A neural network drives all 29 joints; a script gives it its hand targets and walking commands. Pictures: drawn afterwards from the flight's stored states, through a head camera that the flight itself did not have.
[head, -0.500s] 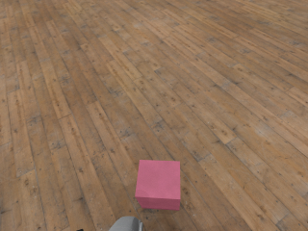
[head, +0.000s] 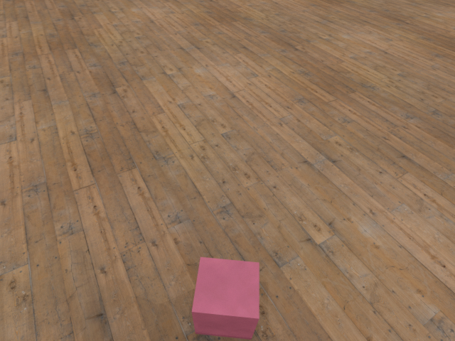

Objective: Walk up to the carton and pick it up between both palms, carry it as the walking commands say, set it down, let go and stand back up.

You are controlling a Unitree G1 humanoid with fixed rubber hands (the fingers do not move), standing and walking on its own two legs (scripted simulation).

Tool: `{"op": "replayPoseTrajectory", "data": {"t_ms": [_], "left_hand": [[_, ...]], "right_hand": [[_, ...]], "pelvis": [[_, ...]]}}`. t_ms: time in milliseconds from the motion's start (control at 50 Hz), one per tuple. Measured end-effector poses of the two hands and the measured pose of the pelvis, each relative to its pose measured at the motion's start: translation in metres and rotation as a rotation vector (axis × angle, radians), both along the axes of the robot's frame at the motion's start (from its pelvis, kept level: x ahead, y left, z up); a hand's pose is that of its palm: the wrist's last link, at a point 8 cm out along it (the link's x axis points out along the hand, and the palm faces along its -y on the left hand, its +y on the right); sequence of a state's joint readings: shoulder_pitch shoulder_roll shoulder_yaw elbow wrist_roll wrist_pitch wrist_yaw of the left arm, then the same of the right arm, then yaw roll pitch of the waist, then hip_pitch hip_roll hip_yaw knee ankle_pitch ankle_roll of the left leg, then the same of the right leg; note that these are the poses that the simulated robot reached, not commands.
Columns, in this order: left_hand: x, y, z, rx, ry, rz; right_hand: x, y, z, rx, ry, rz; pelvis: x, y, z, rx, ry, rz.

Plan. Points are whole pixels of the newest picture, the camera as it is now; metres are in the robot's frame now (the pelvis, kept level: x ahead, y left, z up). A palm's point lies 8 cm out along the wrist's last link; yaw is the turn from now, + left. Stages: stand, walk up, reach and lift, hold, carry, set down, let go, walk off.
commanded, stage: walk up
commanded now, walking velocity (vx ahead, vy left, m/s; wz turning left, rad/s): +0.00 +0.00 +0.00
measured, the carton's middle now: (226, 299) +0.41 +0.00 -0.64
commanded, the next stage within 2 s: stand in 0.52 s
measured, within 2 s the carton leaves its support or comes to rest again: neither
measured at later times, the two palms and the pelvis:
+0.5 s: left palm out of the picture -0.02 +0.23 -0.16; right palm out of the picture -0.05 -0.17 -0.15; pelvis +0.00 +0.03 +0.00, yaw +0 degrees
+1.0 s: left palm out of the picture -0.02 +0.23 -0.16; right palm out of the picture -0.03 -0.18 -0.15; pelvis -0.01 +0.02 -0.01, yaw +0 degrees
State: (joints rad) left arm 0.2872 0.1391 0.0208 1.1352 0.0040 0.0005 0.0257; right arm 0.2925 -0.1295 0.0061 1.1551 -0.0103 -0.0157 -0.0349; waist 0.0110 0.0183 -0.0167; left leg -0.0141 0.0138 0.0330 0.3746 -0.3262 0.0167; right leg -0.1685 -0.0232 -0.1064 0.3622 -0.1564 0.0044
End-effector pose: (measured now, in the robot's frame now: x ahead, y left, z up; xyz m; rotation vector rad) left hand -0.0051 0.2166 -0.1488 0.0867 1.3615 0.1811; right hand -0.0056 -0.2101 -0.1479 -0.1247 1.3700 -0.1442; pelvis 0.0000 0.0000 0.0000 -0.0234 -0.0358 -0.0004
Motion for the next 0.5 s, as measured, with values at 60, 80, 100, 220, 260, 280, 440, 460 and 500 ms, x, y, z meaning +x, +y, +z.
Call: {"op": "replayPoseTrajectory", "data": {"t_ms": [60,80,100,220,260,280,440,460,500], "left_hand": [[-0.005,0.002,0.0,-0.002,0.017,0.003],[-0.007,0.002,-0.001,-0.003,0.024,0.001],[-0.009,0.002,-0.001,-0.006,0.031,0.001],[-0.014,0.002,-0.005,-0.023,0.055,-0.001],[-0.014,0.003,-0.007,-0.029,0.054,0.0],[-0.014,0.003,-0.008,-0.031,0.056,0.0],[-0.013,0.008,-0.009,-0.033,0.068,0.003],[-0.013,0.009,-0.009,-0.03,0.07,0.002],[-0.014,0.011,-0.008,-0.026,0.072,-0.002]], "right_hand": [[-0.008,0.01,-0.001,0.013,0.021,-0.006],[-0.01,0.013,-0.002,0.017,0.027,-0.008],[-0.013,0.016,-0.002,0.021,0.033,-0.012],[-0.028,0.028,-0.001,0.026,0.07,-0.027],[-0.031,0.029,0.0,0.018,0.075,-0.034],[-0.032,0.03,0.0,0.015,0.078,-0.036],[-0.043,0.037,-0.001,0.008,0.106,-0.04],[-0.045,0.038,-0.001,0.01,0.11,-0.041],[-0.047,0.04,-0.002,0.015,0.115,-0.041]], "pelvis": [[0.0,0.004,0.0,0.0,-0.003,-0.001],[0.0,0.006,0.0,0.002,-0.004,-0.003],[-0.001,0.007,0.0,0.002,-0.005,-0.004],[-0.001,0.013,0.0,0.002,-0.009,-0.002],[-0.001,0.016,-0.001,0.002,-0.01,-0.004],[-0.001,0.017,-0.001,0.003,-0.011,-0.005],[-0.002,0.024,-0.002,0.006,-0.012,0.001],[-0.003,0.024,-0.002,0.007,-0.011,0.0],[-0.003,0.025,-0.003,0.007,-0.01,0.002]]}}
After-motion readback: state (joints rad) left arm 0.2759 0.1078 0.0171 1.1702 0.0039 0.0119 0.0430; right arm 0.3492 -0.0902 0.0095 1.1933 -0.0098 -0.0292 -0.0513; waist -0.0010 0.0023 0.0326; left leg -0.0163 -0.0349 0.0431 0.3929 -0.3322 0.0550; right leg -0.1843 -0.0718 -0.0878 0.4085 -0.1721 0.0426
